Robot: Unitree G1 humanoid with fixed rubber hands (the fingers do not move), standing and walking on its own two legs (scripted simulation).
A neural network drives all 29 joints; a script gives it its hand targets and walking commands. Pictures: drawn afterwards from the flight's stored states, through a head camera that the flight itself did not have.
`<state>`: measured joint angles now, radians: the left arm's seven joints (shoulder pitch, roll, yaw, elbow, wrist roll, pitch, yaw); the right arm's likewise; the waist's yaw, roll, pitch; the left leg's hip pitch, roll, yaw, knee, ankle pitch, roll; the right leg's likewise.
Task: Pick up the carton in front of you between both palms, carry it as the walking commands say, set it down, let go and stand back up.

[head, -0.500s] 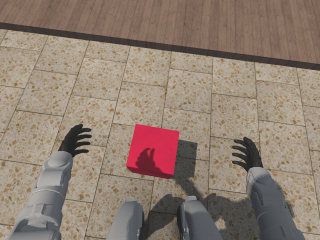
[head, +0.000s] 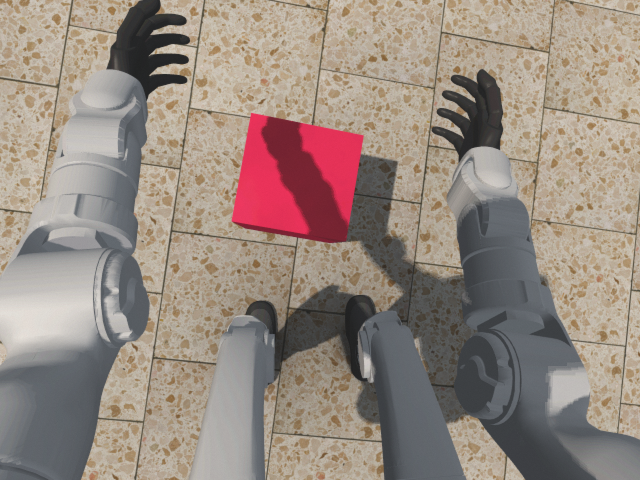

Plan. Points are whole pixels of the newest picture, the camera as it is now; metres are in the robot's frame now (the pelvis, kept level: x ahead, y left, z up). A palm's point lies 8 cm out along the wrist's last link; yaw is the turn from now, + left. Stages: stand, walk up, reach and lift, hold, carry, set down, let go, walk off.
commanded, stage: reach and lift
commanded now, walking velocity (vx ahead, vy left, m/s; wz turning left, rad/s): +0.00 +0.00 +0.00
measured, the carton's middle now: (296, 188) +0.48 +0.01 -0.51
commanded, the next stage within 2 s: none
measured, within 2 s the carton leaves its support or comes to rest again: leaves its support in 1.60 s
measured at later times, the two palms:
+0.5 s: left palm (190, 156) +0.51 +0.20 -0.35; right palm (414, 188) +0.46 -0.19 -0.34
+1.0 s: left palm (217, 165) +0.52 +0.17 -0.45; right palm (399, 184) +0.48 -0.19 -0.43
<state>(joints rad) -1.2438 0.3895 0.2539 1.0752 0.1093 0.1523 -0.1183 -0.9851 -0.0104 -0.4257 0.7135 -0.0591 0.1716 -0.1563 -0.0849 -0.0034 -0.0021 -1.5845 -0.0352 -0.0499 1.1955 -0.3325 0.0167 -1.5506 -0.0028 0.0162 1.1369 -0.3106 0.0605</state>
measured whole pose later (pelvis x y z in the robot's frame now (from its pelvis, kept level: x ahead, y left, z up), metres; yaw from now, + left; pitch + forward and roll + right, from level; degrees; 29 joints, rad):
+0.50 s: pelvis -0.02 -0.02 -0.19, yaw -3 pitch +46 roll -5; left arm -1.24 0.47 0.08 1.02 -0.12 0.07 -0.02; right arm -1.05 -0.11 -0.23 0.76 0.16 0.08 -0.21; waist -0.04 -0.02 0.09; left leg -2.18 -0.03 -0.08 1.92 -0.54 -0.02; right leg -2.16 0.06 0.01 1.86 -0.51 0.07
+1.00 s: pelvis -0.03 -0.01 -0.27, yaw -4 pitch +37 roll -4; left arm -1.43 0.48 -0.05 1.18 -0.19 0.02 0.03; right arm -1.33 -0.22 -0.13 1.09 0.31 0.01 -0.19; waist -0.04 -0.08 0.32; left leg -2.29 0.00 -0.06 2.21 -0.58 0.00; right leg -2.27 0.08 0.02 2.15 -0.53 0.09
